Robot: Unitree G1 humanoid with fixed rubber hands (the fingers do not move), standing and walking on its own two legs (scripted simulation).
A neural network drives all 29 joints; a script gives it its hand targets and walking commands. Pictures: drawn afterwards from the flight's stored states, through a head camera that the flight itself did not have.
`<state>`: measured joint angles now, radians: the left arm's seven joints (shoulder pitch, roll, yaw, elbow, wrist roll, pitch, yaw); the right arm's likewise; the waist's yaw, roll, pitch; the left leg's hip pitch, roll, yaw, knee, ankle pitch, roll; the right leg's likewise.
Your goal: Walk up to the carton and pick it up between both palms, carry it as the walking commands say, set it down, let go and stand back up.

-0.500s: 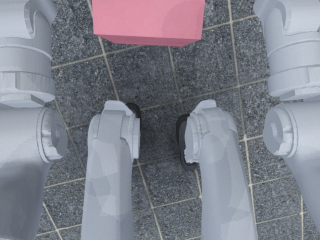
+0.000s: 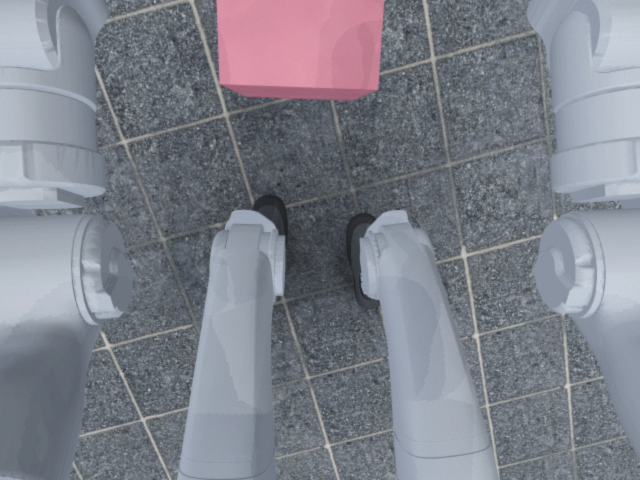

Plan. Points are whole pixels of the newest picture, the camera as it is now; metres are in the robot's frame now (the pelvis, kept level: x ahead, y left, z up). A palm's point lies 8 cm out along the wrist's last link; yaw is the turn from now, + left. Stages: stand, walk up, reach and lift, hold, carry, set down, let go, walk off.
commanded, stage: set down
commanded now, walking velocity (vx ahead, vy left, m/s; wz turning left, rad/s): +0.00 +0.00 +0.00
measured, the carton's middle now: (300, 19) +0.56 +0.02 -0.44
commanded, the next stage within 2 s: let go in 0.42 s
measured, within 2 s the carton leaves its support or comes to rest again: neither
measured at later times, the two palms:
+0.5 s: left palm out of the picture +0.55 +0.20 -0.03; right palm out of the picture +0.55 -0.18 -0.02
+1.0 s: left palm out of the picture +0.37 +0.23 +0.05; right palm out of the picture +0.38 -0.21 +0.07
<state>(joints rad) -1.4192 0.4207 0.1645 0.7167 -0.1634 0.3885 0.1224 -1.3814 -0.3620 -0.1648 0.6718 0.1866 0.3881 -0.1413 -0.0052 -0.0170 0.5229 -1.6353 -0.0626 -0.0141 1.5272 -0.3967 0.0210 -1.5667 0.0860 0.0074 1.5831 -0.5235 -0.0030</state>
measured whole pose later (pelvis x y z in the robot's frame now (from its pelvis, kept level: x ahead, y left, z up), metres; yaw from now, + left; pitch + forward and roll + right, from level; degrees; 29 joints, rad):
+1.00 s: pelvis +0.07 +0.00 +0.16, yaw +0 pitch +17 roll -1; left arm -0.29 0.24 0.12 0.44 -0.01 0.18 0.00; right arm -0.30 -0.18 -0.10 0.41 0.01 0.19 -0.03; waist 0.00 -0.02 0.21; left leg -0.86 -0.04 -0.03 0.83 -0.27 0.02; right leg -0.80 0.08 0.06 0.85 -0.35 -0.01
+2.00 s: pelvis +0.16 +0.02 +0.20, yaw -2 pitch +2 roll +0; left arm 0.35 0.20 0.01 0.70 0.04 -0.04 0.00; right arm 0.33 -0.20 -0.01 0.73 -0.05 -0.05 0.01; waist 0.00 -0.01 -0.18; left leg -0.26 -0.07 0.00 0.55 -0.32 0.06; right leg -0.20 0.04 0.11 0.54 -0.38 0.00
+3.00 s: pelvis +0.15 +0.02 +0.20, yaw -1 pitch +1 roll +0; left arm 0.47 0.10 -0.02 1.16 0.02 -0.01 0.05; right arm 0.47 -0.10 0.02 1.16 -0.02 -0.02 -0.04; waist -0.01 -0.01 -0.16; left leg -0.26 -0.08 -0.01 0.53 -0.30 0.07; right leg -0.19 0.03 0.11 0.52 -0.36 0.00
